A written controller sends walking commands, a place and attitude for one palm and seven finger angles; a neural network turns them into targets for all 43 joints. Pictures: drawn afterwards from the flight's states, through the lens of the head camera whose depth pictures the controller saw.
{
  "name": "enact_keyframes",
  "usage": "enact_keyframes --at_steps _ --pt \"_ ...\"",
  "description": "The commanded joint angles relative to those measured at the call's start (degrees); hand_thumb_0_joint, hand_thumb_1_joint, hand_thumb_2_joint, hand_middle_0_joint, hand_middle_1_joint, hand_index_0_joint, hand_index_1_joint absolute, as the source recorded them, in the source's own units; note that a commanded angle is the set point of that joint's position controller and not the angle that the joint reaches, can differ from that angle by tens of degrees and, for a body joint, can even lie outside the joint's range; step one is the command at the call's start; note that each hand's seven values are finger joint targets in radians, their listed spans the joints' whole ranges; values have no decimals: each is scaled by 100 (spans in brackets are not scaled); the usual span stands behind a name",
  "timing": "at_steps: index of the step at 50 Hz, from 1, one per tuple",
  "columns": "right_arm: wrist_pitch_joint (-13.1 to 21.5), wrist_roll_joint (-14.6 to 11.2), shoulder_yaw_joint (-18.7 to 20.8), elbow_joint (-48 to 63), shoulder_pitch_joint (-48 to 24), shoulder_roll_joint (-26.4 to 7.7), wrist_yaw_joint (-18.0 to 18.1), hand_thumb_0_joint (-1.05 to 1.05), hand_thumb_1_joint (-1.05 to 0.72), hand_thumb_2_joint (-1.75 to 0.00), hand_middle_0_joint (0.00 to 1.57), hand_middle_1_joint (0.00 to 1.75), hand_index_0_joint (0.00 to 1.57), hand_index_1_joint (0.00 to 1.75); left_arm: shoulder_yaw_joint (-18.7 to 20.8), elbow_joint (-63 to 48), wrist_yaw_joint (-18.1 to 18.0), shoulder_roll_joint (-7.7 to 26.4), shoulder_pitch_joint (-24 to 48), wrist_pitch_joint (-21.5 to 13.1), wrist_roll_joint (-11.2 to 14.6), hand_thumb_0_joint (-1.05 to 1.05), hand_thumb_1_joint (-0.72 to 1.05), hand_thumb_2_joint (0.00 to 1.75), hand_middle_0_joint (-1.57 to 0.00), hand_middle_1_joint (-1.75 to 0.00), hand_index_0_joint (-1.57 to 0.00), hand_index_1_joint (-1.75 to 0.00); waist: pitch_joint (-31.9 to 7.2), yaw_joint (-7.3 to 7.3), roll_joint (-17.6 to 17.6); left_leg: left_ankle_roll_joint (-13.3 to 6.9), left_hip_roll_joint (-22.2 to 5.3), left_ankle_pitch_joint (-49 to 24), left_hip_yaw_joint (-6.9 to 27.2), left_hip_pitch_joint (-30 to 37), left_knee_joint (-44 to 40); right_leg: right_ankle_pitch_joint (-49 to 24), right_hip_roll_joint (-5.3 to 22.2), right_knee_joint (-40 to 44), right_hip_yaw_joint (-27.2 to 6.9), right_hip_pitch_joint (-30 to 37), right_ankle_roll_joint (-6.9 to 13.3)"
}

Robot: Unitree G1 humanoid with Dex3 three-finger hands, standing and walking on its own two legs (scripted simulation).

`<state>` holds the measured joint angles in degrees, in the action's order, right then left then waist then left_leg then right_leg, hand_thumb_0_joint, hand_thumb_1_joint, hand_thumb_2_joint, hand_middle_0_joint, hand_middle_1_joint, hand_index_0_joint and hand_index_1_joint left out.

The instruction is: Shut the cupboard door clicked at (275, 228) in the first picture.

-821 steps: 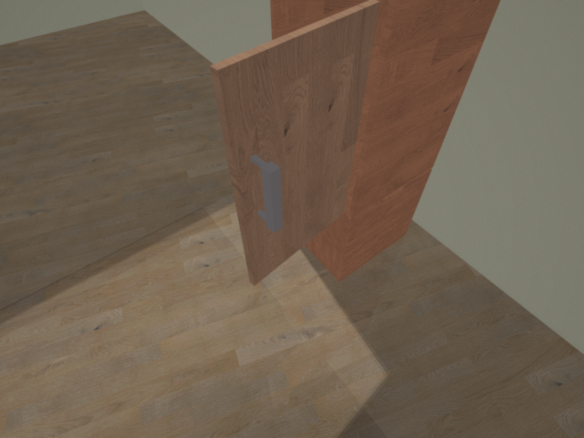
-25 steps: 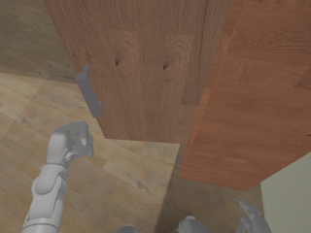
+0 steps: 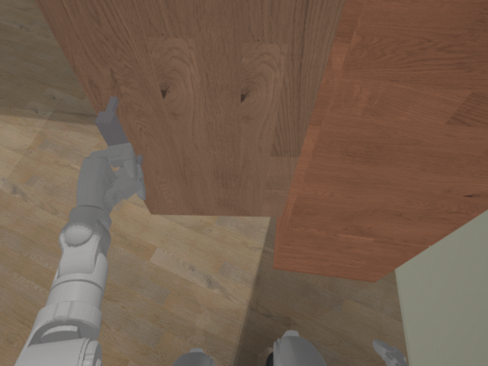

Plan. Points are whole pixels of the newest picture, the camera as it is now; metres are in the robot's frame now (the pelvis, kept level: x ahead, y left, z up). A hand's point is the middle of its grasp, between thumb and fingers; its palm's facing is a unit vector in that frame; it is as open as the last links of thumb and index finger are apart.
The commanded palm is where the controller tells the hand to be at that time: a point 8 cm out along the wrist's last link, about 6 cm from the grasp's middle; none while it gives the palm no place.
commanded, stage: bring the fist close to the handle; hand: left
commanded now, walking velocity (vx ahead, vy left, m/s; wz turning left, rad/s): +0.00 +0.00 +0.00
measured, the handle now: (125, 143) +0.48 +0.21 +0.05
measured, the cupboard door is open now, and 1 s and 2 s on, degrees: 97 88 72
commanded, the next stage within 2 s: push the door shut along its arc in 0.24 s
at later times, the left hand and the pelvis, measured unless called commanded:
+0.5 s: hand (137, 181) +0.40 +0.17 +0.06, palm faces -0.03 -1.00 -0.04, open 3.1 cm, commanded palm +0.38 +0.22 +0.06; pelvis -0.01 +0.00 +0.00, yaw +1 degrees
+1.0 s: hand (147, 152) +0.45 +0.17 +0.06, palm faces -0.17 -0.99 -0.03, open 3.2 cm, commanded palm +0.45 +0.21 +0.06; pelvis -0.02 +0.00 -0.01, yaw +1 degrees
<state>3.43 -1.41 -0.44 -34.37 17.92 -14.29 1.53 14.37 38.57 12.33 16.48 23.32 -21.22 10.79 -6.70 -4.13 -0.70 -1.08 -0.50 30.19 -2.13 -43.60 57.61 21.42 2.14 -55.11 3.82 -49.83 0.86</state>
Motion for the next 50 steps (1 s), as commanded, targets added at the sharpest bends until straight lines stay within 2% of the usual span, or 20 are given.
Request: enact_keyframes --at_steps 1,2,5,8,15,17,18,19,20,24,27,29,31,37,39,43,45,46,48,50 --pt "175 -16 350 758 277 -813 15 0 -90 -90 20 30 20 30 361 -1391 54 1058 1097 -417 172 0 90 90 -130 -150 -130 -150 -2360 224 -107 112 24 -2688 219 505 -961 -2038 -114 467 -237 2401 32" --pt "169 -24 341 784 246 -797 11 0 -90 -90 20 30 20 30 229 -1441 55 885 1080 -426 211 0 90 90 -130 -150 -130 -150 -2265 177 -35 95 36 -2527 181 466 -974 -1967 -125 526 -247 2386 9" --pt "156 -28 339 676 238 -820 46 0 -90 -90 20 30 20 30 234 -1398 -29 940 1424 -539 193 0 90 90 -130 -150 -130 -150 -1875 41 120 78 26 -2071 215 303 -1032 -1622 -131 595 -242 2190 3" --pt "187 -4 361 669 214 -800 41 0 -90 -90 20 30 20 30 98 -1568 -69 774 1352 -675 157 0 90 90 -130 -150 -130 -150 -1985 67 -167 83 36 -2150 198 506 -1012 -1624 -119 580 -242 2108 19" --pt "135 -20 325 583 165 -809 71 0 -90 -90 20 30 20 30 53 -1212 -28 870 1644 -647 77 0 90 90 -130 -150 -130 -150 -1775 5 -289 91 41 -1757 251 484 -1069 -1224 -119 622 -228 1912 41" --pt "122 -28 305 599 118 -828 86 0 -90 -90 20 30 20 30 161 -983 -26 975 1801 -589 113 0 90 90 -130 -150 -130 -150 -1706 10 4 75 60 -1456 248 260 -1067 -991 -112 673 -273 1967 20" --pt "121 -35 296 610 88 -830 96 0 -90 -90 20 30 20 30 122 -997 -6 998 1954 -596 93 0 90 90 -130 -150 -130 -150 -1709 -24 -57 67 67 -1409 245 258 -1070 -960 -105 678 -287 1963 23" --pt "104 -32 297 586 115 -850 122 0 -90 -90 20 30 20 30 247 -941 -7 1173 2095 -607 81 0 90 90 -130 -150 -130 -150 -1739 -20 -51 58 63 -1431 264 274 -1052 -990 -106 654 -289 1979 33" --pt "104 -33 272 595 102 -826 129 0 -90 -90 20 30 20 30 97 -888 35 1052 2298 -612 58 0 90 90 -130 -150 -130 -150 -1776 -83 -95 47 70 -1437 249 312 -1034 -1024 -107 643 -297 1928 21" --pt "96 -23 268 472 191 -860 166 0 -90 -90 20 30 20 30 147 -606 206 1276 2987 -702 31 0 90 90 -130 -150 -130 -150 -2040 -179 -208 49 56 -1684 307 404 -879 -1257 -107 512 -319 1823 40" --pt "91 -20 270 455 236 -857 132 0 -90 -90 20 30 20 30 5 -232 400 1091 3057 -666 51 0 90 90 -130 -150 -130 -150 -2198 -165 -332 81 55 -1918 322 506 -828 -1407 -112 449 -294 1753 58" --pt "38 -27 270 400 341 -909 143 0 -90 -90 20 30 20 30 189 190 490 1300 3064 -568 67 0 90 90 -130 -150 -130 -150 -2117 -185 -128 64 54 -1991 341 358 -801 -1509 -123 436 -278 1784 59" --pt "13 -40 268 432 353 -901 132 0 -90 -90 20 30 20 30 90 222 595 1209 3334 -543 94 0 90 90 -130 -150 -130 -150 -2185 -229 -73 50 62 -1927 307 294 -780 -1523 -113 458 -313 1810 36" --pt "-57 -40 235 257 498 -973 176 0 -90 -90 20 30 20 30 116 871 800 1516 4363 -564 11 0 90 90 -130 -150 -130 -150 -1981 -499 33 -11 68 -1417 374 -21 -674 -1045 -130 477 -354 1441 31" --pt "-46 -23 239 223 541 -973 182 0 -90 -90 20 30 20 30 -19 851 875 1418 4747 -600 -13 0 90 90 -130 -150 -130 -150 -2082 -569 -307 -24 79 -1428 396 110 -622 -978 -134 428 -340 1218 57" --pt "-66 4 257 166 671 -1026 142 0 -90 -90 20 30 20 30 -158 1052 1032 1380 4959 -579 -75 0 90 90 -130 -150 -130 -150 -2476 -635 -535 -1 63 -1592 486 385 -540 -943 -153 355 -296 935 73" --pt "-81 19 251 87 764 -1072 140 0 -90 -90 20 30 20 30 -144 1216 1077 1485 5249 -548 -102 0 90 90 -130 -150 -130 -150 -2392 -722 -562 10 31 -1586 574 472 -516 -828 -177 329 -241 674 84" --pt "-88 14 260 94 778 -1071 133 0 -90 -90 20 30 20 30 -258 1250 1100 1358 5318 -523 -107 0 90 90 -130 -150 -130 -150 -2406 -774 -539 -2 30 -1542 572 474 -495 -782 -188 336 -247 595 77" --pt "-84 33 258 76 821 -1097 129 0 -90 -90 20 30 20 30 -191 1298 1092 1432 5538 -488 -95 0 90 90 -130 -150 -130 -150 -2443 -799 -538 -13 40 -1448 583 406 -468 -703 -191 342 -252 565 76" --pt "-104 38 237 62 916 -1145 139 0 -90 -90 20 30 20 30 56 1344 1097 1821 5763 -466 -118 0 90 90 -130 -150 -130 -150 -2574 -814 -456 -35 47 -1473 585 304 -439 -741 -216 325 -266 698 79"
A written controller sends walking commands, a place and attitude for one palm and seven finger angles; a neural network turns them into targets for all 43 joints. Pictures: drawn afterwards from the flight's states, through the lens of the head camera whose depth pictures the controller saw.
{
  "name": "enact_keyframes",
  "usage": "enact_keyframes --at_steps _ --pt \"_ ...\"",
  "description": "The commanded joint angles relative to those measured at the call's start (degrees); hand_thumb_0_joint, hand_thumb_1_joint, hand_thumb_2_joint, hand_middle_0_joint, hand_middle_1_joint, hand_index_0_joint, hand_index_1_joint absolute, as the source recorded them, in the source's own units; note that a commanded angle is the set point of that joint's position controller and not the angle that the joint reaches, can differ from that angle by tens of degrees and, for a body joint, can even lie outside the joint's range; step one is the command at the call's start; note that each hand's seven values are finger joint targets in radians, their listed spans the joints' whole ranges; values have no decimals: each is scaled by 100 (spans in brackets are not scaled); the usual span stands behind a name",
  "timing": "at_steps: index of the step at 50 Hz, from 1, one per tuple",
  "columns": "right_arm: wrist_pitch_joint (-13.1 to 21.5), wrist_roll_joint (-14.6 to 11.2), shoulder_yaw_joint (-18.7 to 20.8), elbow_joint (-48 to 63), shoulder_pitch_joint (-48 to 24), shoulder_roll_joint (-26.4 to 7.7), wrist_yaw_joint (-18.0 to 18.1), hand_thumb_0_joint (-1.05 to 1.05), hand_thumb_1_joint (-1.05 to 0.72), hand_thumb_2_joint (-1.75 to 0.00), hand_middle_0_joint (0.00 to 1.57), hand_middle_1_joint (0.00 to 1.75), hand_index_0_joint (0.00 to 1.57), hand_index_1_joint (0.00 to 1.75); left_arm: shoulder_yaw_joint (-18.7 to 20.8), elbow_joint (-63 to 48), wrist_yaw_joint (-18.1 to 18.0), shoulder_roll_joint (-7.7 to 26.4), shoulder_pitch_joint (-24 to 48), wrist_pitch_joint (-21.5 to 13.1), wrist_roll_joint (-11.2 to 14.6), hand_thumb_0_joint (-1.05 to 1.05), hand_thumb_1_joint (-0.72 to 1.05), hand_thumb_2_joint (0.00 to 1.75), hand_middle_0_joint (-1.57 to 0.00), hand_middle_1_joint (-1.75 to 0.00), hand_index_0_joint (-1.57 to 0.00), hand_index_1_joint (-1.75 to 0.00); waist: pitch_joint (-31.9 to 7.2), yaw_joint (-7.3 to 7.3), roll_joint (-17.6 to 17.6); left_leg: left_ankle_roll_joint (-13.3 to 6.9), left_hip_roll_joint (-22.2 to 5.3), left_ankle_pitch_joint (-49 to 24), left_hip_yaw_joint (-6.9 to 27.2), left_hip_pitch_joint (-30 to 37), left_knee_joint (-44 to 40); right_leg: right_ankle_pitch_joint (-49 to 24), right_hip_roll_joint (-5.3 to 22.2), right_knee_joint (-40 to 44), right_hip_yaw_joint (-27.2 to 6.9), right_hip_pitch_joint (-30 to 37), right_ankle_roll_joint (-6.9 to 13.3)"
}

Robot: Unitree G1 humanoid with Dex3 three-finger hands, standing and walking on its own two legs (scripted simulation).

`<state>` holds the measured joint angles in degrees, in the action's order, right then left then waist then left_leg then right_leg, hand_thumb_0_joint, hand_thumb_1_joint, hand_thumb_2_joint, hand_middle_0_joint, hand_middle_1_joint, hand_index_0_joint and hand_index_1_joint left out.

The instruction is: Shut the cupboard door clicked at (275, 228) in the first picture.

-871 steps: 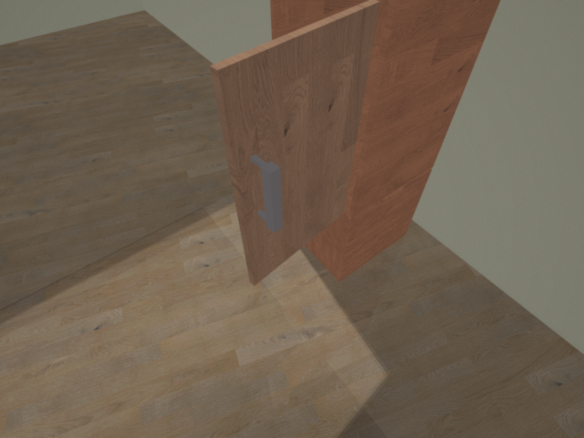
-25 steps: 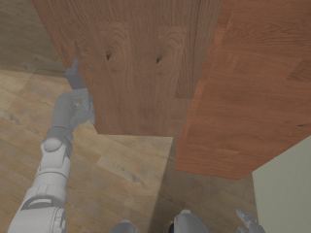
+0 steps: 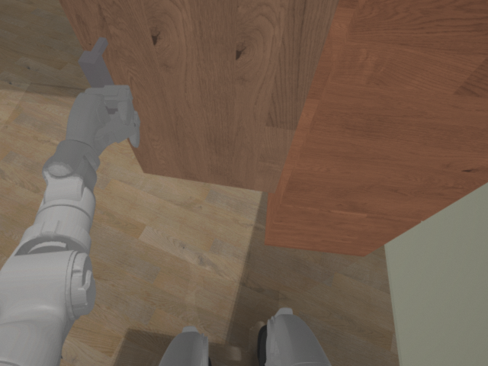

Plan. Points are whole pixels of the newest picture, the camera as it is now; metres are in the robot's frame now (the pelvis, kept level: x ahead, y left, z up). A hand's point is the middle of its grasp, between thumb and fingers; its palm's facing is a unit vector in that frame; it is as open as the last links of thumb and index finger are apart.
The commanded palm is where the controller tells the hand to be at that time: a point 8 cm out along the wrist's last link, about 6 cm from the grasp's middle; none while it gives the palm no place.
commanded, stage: push the door shut along its arc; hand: left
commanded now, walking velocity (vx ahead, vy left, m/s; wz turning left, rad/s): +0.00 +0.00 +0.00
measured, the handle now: (113, 90) +0.56 +0.20 +0.07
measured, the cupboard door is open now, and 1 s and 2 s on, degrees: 88 72 61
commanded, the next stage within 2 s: pull the fist back off the door in 1.22 s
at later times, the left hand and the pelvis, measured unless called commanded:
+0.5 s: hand (152, 94) +0.54 +0.13 +0.07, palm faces -0.33 -0.94 -0.02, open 3.1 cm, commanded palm +0.55 +0.16 +0.07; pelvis +0.01 +0.01 -0.01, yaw -2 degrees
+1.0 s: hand (174, 78) +0.58 +0.10 +0.07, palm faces -0.42 -0.91 -0.01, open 3.1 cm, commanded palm +0.60 +0.12 +0.07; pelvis +0.02 +0.01 -0.01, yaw -3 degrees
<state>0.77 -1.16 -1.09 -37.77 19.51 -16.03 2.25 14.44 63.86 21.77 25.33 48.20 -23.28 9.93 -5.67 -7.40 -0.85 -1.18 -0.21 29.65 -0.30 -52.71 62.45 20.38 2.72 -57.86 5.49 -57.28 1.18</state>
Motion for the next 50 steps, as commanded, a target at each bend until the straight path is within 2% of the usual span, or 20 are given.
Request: enact_keyframes --at_steps 1,2,5,8,10,14,18,21,23,24,27,33,35,37,41,44,45,46,47,50 --pt "156 1 300 403 753 -965 73 0 -90 -90 20 30 20 30 139 -1056 149 1043 3244 -231 -44 0 90 90 -130 -150 -130 -150 -2608 -480 -449 -39 23 -1373 368 1097 -897 -619 -272 614 -459 1465 50" --pt "150 10 284 407 783 -960 76 0 -90 -90 20 30 20 30 115 -1068 146 1060 3351 -230 -82 0 90 90 -130 -150 -130 -150 -2596 -510 -369 -46 17 -1406 390 1040 -895 -646 -274 585 -451 1483 44" --pt "154 36 272 395 845 -963 45 0 -90 -90 20 30 20 30 -85 -988 204 941 3560 -214 -181 0 90 90 -130 -150 -130 -150 -2648 -581 -721 -29 9 -1431 403 1219 -844 -591 -301 554 -425 1210 60" --pt "143 37 256 361 924 -1004 51 0 -90 -90 20 30 20 30 57 -787 208 1196 3843 -115 -213 0 90 90 -130 -150 -130 -150 -2460 -706 -501 -72 -14 -1176 395 893 -767 -420 -315 569 -450 1151 47" --pt "152 54 245 389 1006 -1030 48 0 -90 -90 20 30 20 30 160 -778 278 1366 3935 -82 -227 0 90 90 -130 -150 -130 -150 -2758 -655 -674 -61 2 -1383 416 1028 -745 -542 -337 509 -422 1234 76" --pt "146 72 236 384 1116 -1035 38 0 -90 -90 20 30 20 30 82 -747 441 1296 4027 21 -202 0 90 90 -130 -150 -130 -150 -2934 -707 -920 -55 -22 -1842 460 1279 -631 -798 -366 411 -368 1035 103" --pt "122 99 246 315 1185 -1048 31 0 -90 -90 20 30 20 30 6 -619 483 1279 4361 178 -264 0 90 90 -130 -150 -130 -150 -2686 -867 -861 -56 -69 -1801 482 1211 -558 -740 -372 434 -333 757 67" --pt "103 115 261 306 1269 -1069 40 0 -90 -90 20 30 20 30 78 -661 530 1400 4445 218 -293 0 90 90 -130 -150 -130 -150 -3004 -851 -980 -34 -87 -2161 521 1451 -485 -933 -390 353 -304 732 91" --pt "94 141 267 276 1312 -1052 27 0 -90 -90 20 30 20 30 -50 -613 530 1217 4542 278 -313 0 90 90 -130 -150 -130 -150 -2932 -918 -955 -30 -107 -2222 564 1503 -468 -929 -393 341 -264 584 81" --pt "101 135 262 293 1328 -1051 35 0 -90 -90 20 30 20 30 -45 -660 549 1185 4550 266 -261 0 90 90 -130 -150 -130 -150 -3005 -891 -1139 -7 -108 -2479 600 1674 -442 -1013 -406 277 -231 487 112" --pt "52 172 262 317 1381 -1066 7 0 -90 -90 20 30 20 30 217 -620 512 1497 4488 352 -319 0 90 90 -130 -150 -130 -150 -3192 -825 -1087 -1 -117 -2641 565 1650 -382 -1173 -417 262 -245 657 100" --pt "8 187 236 377 1430 -1037 15 0 -90 -90 20 30 20 30 305 -460 380 1708 4753 455 -498 0 90 90 -130 -150 -130 -150 -3045 -929 -922 -44 -107 -2570 490 1241 -276 -1312 -446 185 -271 784 75" --pt "8 192 209 412 1465 -1051 26 0 -90 -90 20 30 20 30 632 -520 380 2158 4793 448 -510 0 90 90 -130 -150 -130 -150 -3249 -838 -1112 -22 -107 -2830 469 1294 -234 -1536 -458 106 -280 950 100" --pt "-5 201 212 474 1482 -1040 32 0 -90 -90 20 30 20 30 718 -524 407 2268 4582 469 -562 0 90 90 -130 -150 -130 -150 -3428 -799 -1035 -28 -104 -2990 424 1230 -202 -1779 -445 71 -298 1172 91" --pt "-5 211 244 501 1503 -1022 26 0 -90 -90 20 30 20 30 533 -671 544 2027 4587 519 -541 0 90 90 -130 -150 -130 -150 -3592 -830 -1039 -26 -122 -3200 413 1377 -157 -1994 -463 75 -310 1215 65" --pt "13 199 260 441 1528 -1008 57 0 -90 -90 20 30 20 30 276 -704 651 1713 4843 585 -439 0 90 90 -130 -150 -130 -150 -3451 -976 -1031 -52 -110 -3154 396 1432 -146 -2009 -486 117 -276 1114 73" --pt "1 210 267 384 1560 -1049 70 0 -90 -90 20 30 20 30 384 -699 666 1902 4899 604 -476 0 90 90 -130 -150 -130 -150 -3438 -963 -976 -33 -150 -3185 447 1495 -169 -1967 -485 137 -266 1069 63" --pt "8 212 258 390 1526 -1034 63 0 -90 -90 20 30 20 30 196 -554 698 1653 4875 674 -465 0 90 90 -130 -150 -130 -150 -3364 -1009 -972 -50 -118 -3052 418 1436 -166 -1902 -493 174 -278 1034 63" --pt "17 222 263 338 1568 -1054 84 0 -90 -90 20 30 20 30 279 -538 697 1777 5028 699 -452 0 90 90 -130 -150 -130 -150 -3267 -1063 -898 -63 -132 -2935 424 1373 -166 -1840 -493 191 -261 1000 64" --pt "75 234 254 232 1542 -1048 114 0 -90 -90 20 30 20 30 43 -627 758 1573 5427 687 -416 0 90 90 -130 -150 -130 -150 -3333 -1142 -1208 -45 -129 -3029 456 1644 -112 -1756 -493 188 -242 716 79"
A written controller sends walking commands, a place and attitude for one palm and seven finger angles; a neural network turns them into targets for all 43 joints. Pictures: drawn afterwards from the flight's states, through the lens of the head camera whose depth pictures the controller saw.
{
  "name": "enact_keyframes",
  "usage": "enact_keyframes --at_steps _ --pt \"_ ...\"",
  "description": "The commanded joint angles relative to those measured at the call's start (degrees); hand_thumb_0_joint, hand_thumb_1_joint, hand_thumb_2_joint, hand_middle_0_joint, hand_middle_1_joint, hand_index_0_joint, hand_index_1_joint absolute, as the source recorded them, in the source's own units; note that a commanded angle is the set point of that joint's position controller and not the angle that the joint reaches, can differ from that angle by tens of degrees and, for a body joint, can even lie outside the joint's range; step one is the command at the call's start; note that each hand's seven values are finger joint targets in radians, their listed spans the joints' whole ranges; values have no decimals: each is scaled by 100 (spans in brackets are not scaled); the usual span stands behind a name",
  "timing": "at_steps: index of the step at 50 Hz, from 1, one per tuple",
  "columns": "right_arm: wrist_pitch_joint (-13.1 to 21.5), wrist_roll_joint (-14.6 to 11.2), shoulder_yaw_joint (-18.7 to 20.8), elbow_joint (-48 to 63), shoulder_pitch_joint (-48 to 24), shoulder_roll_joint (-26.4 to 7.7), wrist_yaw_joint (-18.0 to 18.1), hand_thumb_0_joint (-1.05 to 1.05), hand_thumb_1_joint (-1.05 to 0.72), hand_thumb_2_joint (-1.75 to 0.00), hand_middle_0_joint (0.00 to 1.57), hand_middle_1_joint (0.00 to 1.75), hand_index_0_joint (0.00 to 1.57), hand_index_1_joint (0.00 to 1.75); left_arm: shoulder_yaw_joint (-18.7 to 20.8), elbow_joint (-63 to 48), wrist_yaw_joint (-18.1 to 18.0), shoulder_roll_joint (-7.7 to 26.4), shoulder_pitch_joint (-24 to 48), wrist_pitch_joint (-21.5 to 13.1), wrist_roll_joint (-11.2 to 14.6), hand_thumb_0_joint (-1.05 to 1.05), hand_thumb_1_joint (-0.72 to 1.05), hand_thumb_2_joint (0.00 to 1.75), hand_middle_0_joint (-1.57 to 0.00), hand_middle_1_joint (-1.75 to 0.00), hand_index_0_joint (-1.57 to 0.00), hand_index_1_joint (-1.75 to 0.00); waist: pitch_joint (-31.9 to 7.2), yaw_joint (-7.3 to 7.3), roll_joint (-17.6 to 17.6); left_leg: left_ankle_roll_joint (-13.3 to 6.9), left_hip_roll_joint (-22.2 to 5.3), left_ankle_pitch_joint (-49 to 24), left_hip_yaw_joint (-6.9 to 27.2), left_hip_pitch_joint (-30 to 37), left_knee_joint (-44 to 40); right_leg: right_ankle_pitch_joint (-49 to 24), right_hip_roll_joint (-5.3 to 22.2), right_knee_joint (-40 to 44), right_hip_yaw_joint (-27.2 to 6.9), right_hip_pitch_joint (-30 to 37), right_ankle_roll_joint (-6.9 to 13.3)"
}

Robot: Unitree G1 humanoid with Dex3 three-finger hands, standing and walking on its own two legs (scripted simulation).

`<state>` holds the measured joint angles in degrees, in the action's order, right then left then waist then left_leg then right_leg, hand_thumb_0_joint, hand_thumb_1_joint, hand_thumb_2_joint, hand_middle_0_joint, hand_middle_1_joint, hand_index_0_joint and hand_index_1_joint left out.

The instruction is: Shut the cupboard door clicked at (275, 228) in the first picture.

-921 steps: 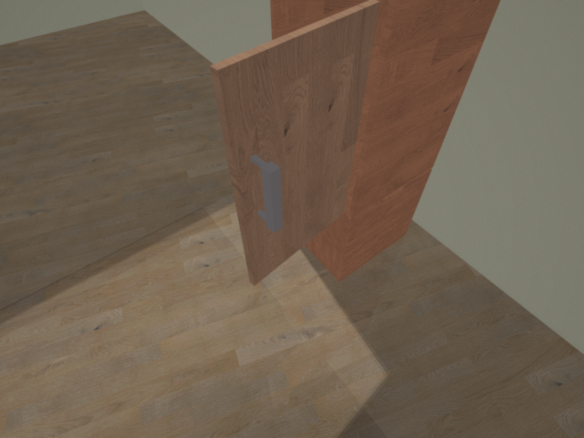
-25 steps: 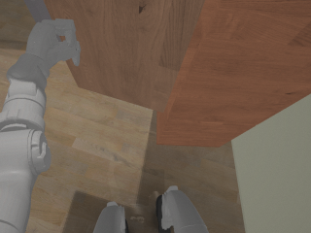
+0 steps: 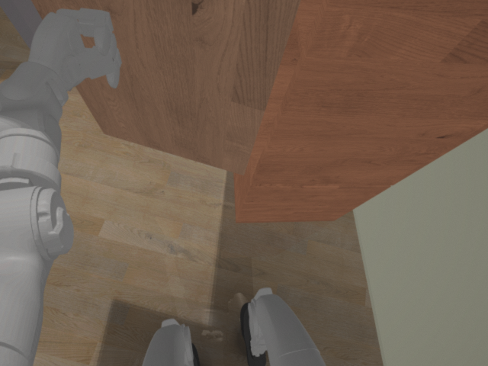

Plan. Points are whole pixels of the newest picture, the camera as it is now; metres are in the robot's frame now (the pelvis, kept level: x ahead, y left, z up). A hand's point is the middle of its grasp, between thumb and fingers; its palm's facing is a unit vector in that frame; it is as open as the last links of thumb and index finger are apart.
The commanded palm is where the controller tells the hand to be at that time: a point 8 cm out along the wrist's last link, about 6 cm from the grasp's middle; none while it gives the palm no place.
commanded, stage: push the door shut along its arc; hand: left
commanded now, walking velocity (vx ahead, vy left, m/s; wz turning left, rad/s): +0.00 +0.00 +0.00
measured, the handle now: (48, 33) +0.61 +0.20 +0.08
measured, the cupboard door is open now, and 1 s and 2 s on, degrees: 72 61 61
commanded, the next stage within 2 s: pull the fist back off the door in 0.22 s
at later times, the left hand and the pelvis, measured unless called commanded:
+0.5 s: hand (139, 38) +0.59 +0.08 +0.09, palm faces +0.02 -0.99 +0.12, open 3.1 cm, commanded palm +0.57 +0.10 +0.09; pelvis -0.01 -0.01 -0.02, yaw +1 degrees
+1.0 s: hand (137, 75) +0.53 +0.08 +0.08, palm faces +0.02 -1.00 -0.01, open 3.1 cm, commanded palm +0.49 +0.12 +0.09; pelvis -0.01 -0.02 +0.02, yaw +1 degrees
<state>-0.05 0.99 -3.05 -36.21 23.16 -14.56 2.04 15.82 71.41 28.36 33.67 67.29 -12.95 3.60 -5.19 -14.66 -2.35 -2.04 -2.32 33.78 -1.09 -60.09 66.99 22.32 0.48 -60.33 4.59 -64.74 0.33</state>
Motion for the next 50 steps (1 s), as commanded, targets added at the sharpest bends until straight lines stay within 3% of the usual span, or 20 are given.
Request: enact_keyframes --at_steps 1,3,6,11,16,17,18,20,22,25,27,29,31,34,37,41,45,48,49,50 --pt "175 26 447 39 1173 -1195 144 0 -90 -90 20 30 20 30 -155 -1231 101 651 3543 -320 209 0 90 90 -130 -150 -130 -150 -3247 -479 -987 34 76 -3349 544 2351 -551 -1864 -274 447 -130 1353 167" --pt "217 40 432 -30 1186 -1210 160 0 -90 -90 20 30 20 30 -195 -1107 98 645 3722 -288 209 0 90 90 -130 -150 -130 -150 -3127 -571 -873 7 88 -3108 521 2141 -503 -1739 -288 446 -128 1318 174" --pt "282 61 442 -146 1135 -1215 165 0 -90 -90 20 30 20 30 -508 -1162 76 253 4124 -322 205 0 90 90 -130 -150 -130 -150 -3232 -647 -1386 56 48 -3410 650 2607 -435 -1610 -290 347 -49 766 209" --pt "365 94 468 -342 1104 -1244 166 0 -90 -90 20 30 20 30 -803 -1122 14 -135 4595 -280 179 0 90 90 -130 -150 -130 -150 -3321 -792 -1639 79 14 -3608 807 2991 -326 -1399 -305 235 43 161 231" --pt "406 119 470 -466 1065 -1259 160 0 -90 -90 20 30 20 30 -957 -954 -65 -401 4864 -164 126 0 90 90 -130 -150 -130 -150 -3352 -899 -1648 72 7 -3640 886 3042 -253 -1318 -319 115 120 -142 242" --pt "442 249 390 -229 1480 -1149 74 0 -90 -90 20 30 20 30 381 -889 -1271 41 4930 -79 475 0 90 90 -130 -150 -130 -150 -3369 -638 -1838 234 -20 -3374 951 2413 -342 -1399 -230 171 5 154 193" --pt "428 277 355 -197 1472 -1109 -65 0 -90 -90 20 30 20 30 222 -596 -1893 -152 4585 -19 279 0 90 90 -130 -150 -130 -150 -3301 -676 -1566 238 -18 -3147 942 2087 -376 -1362 -229 166 -14 364 148" --pt "347 349 377 -97 1545 -1088 -220 0 -90 -90 20 30 20 30 388 -517 -2556 -229 4348 -87 152 0 90 90 -130 -150 -130 -150 -3267 -693 -1010 222 -9 -3072 950 1755 -391 -1406 -210 129 -5 623 91" --pt "311 501 393 26 1655 -1053 -401 0 -90 -90 20 30 20 30 602 -769 -3289 -190 4396 -393 -96 0 90 90 -130 -150 -130 -150 -3647 -618 -992 204 66 -3142 824 1602 -314 -1644 -188 121 -70 981 60" --pt "257 662 422 85 1703 -1020 -658 0 -90 -90 20 30 20 30 471 -1028 -4016 104 4302 -1098 -988 0 90 90 -130 -150 -130 -150 -3995 -500 -1341 237 94 -3344 699 1641 -156 -1855 -171 -17 -151 1008 58" --pt "139 631 463 103 1751 -1043 -739 0 -90 -90 20 30 20 30 465 -1040 -4007 431 3965 -1299 -1379 0 90 90 -130 -150 -130 -150 -4172 -390 -1201 193 111 -3276 583 1552 -249 -2037 -156 28 -221 1516 72" --pt "47 548 478 136 1765 -1057 -731 0 -90 -90 20 30 20 30 330 -849 -3785 427 3789 -1237 -1404 0 90 90 -130 -150 -130 -150 -4083 -445 -958 110 149 -2951 475 1271 -400 -2162 -161 200 -305 2023 62" --pt "-48 421 471 209 1753 -1056 -676 0 -90 -90 20 30 20 30 421 -795 -3502 583 3673 -994 -1191 0 90 90 -130 -150 -130 -150 -3958 -393 -721 64 188 -2436 352 886 -633 -2077 -160 437 -401 2649 35" --pt "-82 281 446 359 1677 -1034 -552 0 -90 -90 20 30 20 30 847 -927 -3183 779 3323 -802 -626 0 90 90 -130 -150 -130 -150 -4012 -179 -505 42 239 -2088 258 735 -913 -2011 -165 692 -495 3306 41" --pt "-24 258 434 377 1588 -955 -500 0 -90 -90 20 30 20 30 848 -1161 -3074 520 2969 -1015 -342 0 90 90 -130 -150 -130 -150 -3752 -87 -299 23 245 -1951 179 688 -1022 -1928 -168 827 -551 3380 15" --pt "61 282 496 257 1535 -908 -548 0 -90 -90 20 30 20 30 397 -1209 -3103 -134 2121 -1514 -425 0 90 90 -130 -150 -130 -150 -3271 27 -375 61 222 -2063 160 1068 -1138 -1890 -169 860 -460 3012 38" --pt "0 199 558 181 1451 -975 -559 0 -90 -90 20 30 20 30 -58 -563 -2997 -763 1522 -1332 -388 0 90 90 -130 -150 -130 -150 -2329 -69 -28 63 243 -1537 106 934 -1311 -1299 -149 1099 -405 2630 34" --pt "-46 151 593 269 1320 -1007 -506 0 -90 -90 20 30 20 30 163 -860 -2993 -608 1491 -1302 -199 0 90 90 -130 -150 -130 -150 -2458 82 97 46 292 -1499 89 972 -1385 -1230 -132 1145 -447 2857 57" --pt "-31 151 598 342 1242 -979 -486 0 -90 -90 20 30 20 30 136 -1266 -3005 -662 1612 -1440 -131 0 90 90 -130 -150 -130 -150 -2678 173 -309 66 302 -1666 89 1249 -1371 -1356 -134 1058 -430 2799 83" --pt "-6 177 608 324 1168 -948 -483 0 -90 -90 20 30 20 30 108 -1574 -3045 -726 1768 -1587 -82 0 90 90 -130 -150 -130 -150 -2937 186 -464 92 288 -1876 129 1502 -1340 -1521 -121 968 -411 2761 79"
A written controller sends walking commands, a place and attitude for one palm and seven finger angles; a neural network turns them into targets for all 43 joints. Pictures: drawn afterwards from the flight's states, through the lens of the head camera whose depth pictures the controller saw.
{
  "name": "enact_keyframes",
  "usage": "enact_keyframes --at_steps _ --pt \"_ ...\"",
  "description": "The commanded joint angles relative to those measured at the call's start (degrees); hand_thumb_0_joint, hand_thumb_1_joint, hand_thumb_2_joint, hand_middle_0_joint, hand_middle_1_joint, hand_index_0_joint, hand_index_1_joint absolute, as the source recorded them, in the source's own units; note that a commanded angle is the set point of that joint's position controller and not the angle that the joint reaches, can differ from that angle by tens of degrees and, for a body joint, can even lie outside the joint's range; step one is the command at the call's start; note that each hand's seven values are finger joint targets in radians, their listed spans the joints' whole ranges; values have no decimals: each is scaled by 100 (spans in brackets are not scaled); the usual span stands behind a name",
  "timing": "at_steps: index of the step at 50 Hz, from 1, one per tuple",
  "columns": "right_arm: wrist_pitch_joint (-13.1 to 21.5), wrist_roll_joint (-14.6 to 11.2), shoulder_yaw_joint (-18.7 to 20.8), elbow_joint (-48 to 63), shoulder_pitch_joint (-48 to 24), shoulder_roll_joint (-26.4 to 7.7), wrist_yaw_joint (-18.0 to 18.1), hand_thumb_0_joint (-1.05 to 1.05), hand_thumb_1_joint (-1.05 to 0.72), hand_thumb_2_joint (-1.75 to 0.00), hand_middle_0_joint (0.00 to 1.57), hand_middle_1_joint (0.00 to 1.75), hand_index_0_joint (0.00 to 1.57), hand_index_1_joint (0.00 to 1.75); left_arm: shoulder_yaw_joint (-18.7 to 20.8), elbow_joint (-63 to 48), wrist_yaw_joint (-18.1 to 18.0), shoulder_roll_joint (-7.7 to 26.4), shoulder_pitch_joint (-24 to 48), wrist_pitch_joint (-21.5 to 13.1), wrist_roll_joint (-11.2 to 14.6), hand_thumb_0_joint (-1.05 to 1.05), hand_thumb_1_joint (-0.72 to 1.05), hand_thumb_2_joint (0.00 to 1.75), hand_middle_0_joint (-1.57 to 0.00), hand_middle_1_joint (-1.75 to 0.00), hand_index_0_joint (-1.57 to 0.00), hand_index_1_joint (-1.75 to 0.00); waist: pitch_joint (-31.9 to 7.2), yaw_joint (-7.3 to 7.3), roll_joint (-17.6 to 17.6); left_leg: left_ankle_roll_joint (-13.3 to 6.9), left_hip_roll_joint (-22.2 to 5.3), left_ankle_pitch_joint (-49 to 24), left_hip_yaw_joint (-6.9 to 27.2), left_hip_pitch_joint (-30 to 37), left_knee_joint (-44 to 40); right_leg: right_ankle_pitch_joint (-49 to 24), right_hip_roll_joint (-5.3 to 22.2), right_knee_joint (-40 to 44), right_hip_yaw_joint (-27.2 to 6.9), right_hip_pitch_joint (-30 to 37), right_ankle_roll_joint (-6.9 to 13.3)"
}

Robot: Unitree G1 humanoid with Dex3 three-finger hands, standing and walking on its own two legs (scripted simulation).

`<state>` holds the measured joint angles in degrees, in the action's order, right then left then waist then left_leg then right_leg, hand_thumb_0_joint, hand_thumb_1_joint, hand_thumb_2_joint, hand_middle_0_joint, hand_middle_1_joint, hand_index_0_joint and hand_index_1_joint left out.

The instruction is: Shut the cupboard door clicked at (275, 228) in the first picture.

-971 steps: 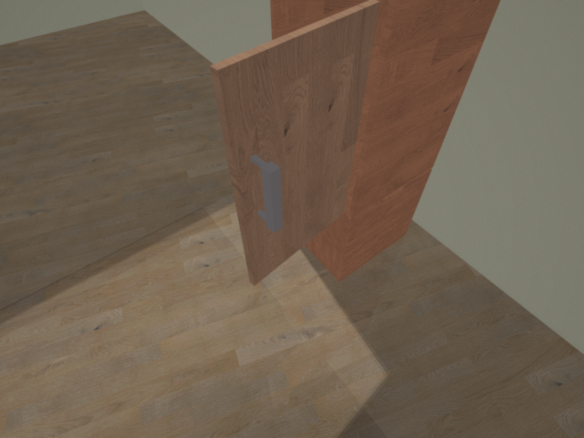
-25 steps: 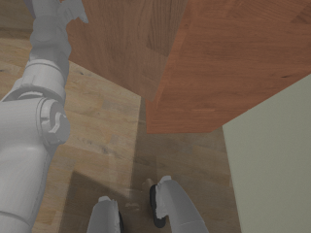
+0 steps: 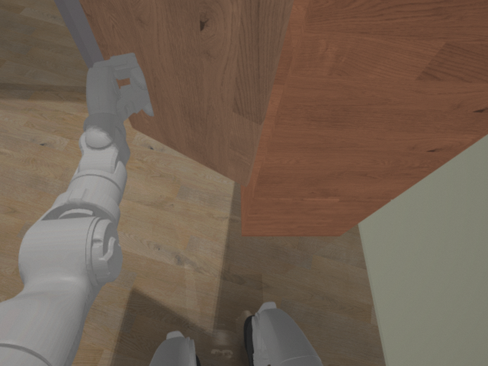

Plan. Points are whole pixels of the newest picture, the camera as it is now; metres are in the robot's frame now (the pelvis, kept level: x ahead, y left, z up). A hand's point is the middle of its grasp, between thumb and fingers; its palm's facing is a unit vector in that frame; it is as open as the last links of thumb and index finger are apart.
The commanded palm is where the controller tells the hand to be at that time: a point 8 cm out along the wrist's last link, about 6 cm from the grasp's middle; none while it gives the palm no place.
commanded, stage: pull the fist back off the door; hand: left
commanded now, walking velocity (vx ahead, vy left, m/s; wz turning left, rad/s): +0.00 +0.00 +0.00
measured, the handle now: (92, 32) +0.68 +0.18 +0.07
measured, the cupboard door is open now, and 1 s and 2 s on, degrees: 61 61 61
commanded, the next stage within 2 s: draw the hand back to the body in 0.20 s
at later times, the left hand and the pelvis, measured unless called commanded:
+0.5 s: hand (132, 103) +0.50 +0.10 +0.09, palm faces +0.01 -1.00 -0.05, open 3.1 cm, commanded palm +0.44 +0.15 +0.10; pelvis +0.02 +0.01 +0.01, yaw -1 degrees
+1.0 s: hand (24, 197) +0.33 +0.18 +0.16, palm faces +0.12 -0.97 -0.19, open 3.1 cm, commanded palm +0.29 +0.23 +0.18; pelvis +0.03 +0.00 +0.07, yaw +1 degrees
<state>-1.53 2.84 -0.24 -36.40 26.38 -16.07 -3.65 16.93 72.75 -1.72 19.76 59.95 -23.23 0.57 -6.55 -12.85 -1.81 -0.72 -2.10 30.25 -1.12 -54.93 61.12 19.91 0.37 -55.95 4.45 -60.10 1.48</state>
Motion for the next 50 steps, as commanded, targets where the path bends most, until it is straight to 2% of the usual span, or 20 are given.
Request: enact_keyframes --at_steps 1,3,5,6,9,11,13,16,17,20,24,28,30,34,38,41,42,44,48,50 --pt "167 16 348 332 794 -760 82 0 -90 -90 20 30 20 30 -182 -2082 -63 449 2667 -747 234 0 90 90 -130 -150 -130 -150 -3019 -8 -671 -11 243 -1767 173 1305 -714 -1438 -104 457 -364 2208 -41" --pt "195 49 404 337 732 -758 70 0 -90 -90 20 30 20 30 -163 -2630 -155 482 2553 -1102 210 0 90 90 -130 -150 -130 -150 -3441 134 -822 49 213 -2338 246 1801 -659 -1810 -112 301 -323 2281 -26" --pt "204 53 445 294 662 -753 61 0 -90 -90 20 30 20 30 -384 -2862 -228 269 2377 -1280 168 0 90 90 -130 -150 -130 -150 -3589 129 -952 102 169 -2808 311 2179 -598 -2034 -114 220 -272 2132 -35" --pt "189 47 453 270 625 -725 47 0 -90 -90 20 30 20 30 -605 -2747 -237 -13 2149 -1267 107 0 90 90 -130 -150 -130 -150 -3481 112 -861 112 150 -2871 321 2189 -599 -2027 -108 216 -241 2060 -46" --pt "55 -10 445 172 604 -769 116 0 -90 -90 20 30 20 30 -638 -1943 -317 28 2119 -957 -55 0 90 90 -130 -150 -130 -150 -2527 -94 -115 28 172 -2185 273 1480 -746 -1705 -110 352 -224 2098 -83" --pt "-3 -45 414 171 508 -779 151 0 -90 -90 20 30 20 30 -625 -1522 -397 41 2239 -700 -109 0 90 90 -130 -150 -130 -150 -2118 -154 63 -1 220 -1585 259 1082 -862 -1304 -90 463 -250 2061 -87" --pt "-12 -54 368 224 433 -792 197 0 -90 -90 20 30 20 30 -374 -1354 -467 212 2249 -548 -5 0 90 90 -130 -150 -130 -150 -2162 -109 282 -36 270 -1408 230 835 -879 -1240 -83 504 -298 2262 -84" --pt "52 -2 336 286 346 -735 221 0 -90 -90 20 30 20 30 -265 -1760 -435 205 2412 -729 142 0 90 90 -130 -150 -130 -150 -2895 29 -150 29 264 -2142 275 1346 -778 -1768 -57 278 -281 2324 -55" --pt "71 8 351 350 334 -731 198 0 -90 -90 20 30 20 30 -95 -1995 -392 318 2048 -833 171 0 90 90 -130 -150 -130 -150 -3271 260 -337 79 237 -2533 285 1648 -766 -1952 -62 203 -267 2409 -30" --pt "64 -23 381 589 362 -682 129 0 -90 -90 20 30 20 30 -39 -2805 -183 435 818 -1008 197 0 90 90 -130 -150 -130 -150 -4040 684 -566 174 153 -3878 258 2357 -797 -2718 -75 166 -276 2933 -19" --pt "-62 -232 407 939 284 -625 125 0 -90 -90 20 30 20 30 -200 -3548 139 270 -1003 -409 388 0 90 90 -130 -150 -130 -150 -3354 911 294 21 153 -3594 28 1855 -1363 -3176 -112 675 -326 4124 -14" --pt "-58 -427 410 1119 -83 -584 274 0 -90 -90 20 30 20 30 -514 -4896 320 -194 -1325 108 840 0 90 90 -130 -150 -130 -150 -2455 813 761 -51 175 -2788 -112 2049 -1870 -2924 -153 1268 -263 4456 -96" --pt "61 -453 366 1087 -258 -561 382 0 -90 -90 20 30 20 30 -468 -5486 327 -64 -1301 73 957 0 90 90 -130 -150 -130 -150 -2144 841 427 -58 190 -2555 -111 2345 -2053 -2624 -151 1442 -257 4418 -98" --pt "283 -449 290 922 -508 -499 502 0 -90 -90 20 30 20 30 -899 -5828 465 -183 -1528 -15 787 0 90 90 -130 -150 -130 -150 -1448 757 -101 -53 190 -2041 -44 2678 -2298 -1917 -109 1670 -239 4077 -63" --pt "405 -524 240 1018 -908 -493 539 0 -90 -90 20 30 20 30 -925 -5903 786 -131 -2556 313 872 0 90 90 -124 -144 -124 -144 -1297 1006 -351 -14 206 -1788 -5 2886 -2591 -1534 -48 1852 -218 4247 2" --pt "456 -600 196 1209 -1220 -486 581 0 -90 -90 20 30 20 30 -692 -6348 988 29 -3236 694 1149 0 90 90 -116 -135 -116 -135 -1285 1208 -95 -12 224 -1989 1 2999 -2793 -1730 -5 1972 -202 4704 6" --pt "341 -572 260 1330 -1525 -327 699 0 -90 -90 20 30 20 30 -855 -7013 528 456 -3371 778 619 0 90 90 -113 -132 -113 -132 -1380 1309 120 -38 267 -2131 -31 3224 -3022 -1596 137 2221 -425 5157 0" --pt "281 -559 202 1434 -1709 -286 814 0 -90 -90 20 30 20 30 -771 -7199 201 340 -4161 1057 620 0 90 90 -108 -126 -108 -126 -882 1335 608 -62 223 -2021 5 3185 -3237 -1380 162 2478 -395 5250 -49" --pt "240 -529 104 1346 -1936 -245 956 0 -90 -90 20 30 20 30 -733 -7759 -63 365 -4413 1385 483 0 90 90 -97 -114 -97 -114 -318 1328 305 -89 180 -2127 7 3699 -3570 -1463 154 2803 -350 5318 -35" --pt "287 -503 62 1324 -1982 -224 994 0 -90 -90 20 30 20 30 -654 -8192 -150 482 -4469 1455 415 0 90 90 -92 -108 -92 -108 -405 1348 33 -89 187 -2309 15 4005 -3696 -1588 150 2925 -335 5498 -20"
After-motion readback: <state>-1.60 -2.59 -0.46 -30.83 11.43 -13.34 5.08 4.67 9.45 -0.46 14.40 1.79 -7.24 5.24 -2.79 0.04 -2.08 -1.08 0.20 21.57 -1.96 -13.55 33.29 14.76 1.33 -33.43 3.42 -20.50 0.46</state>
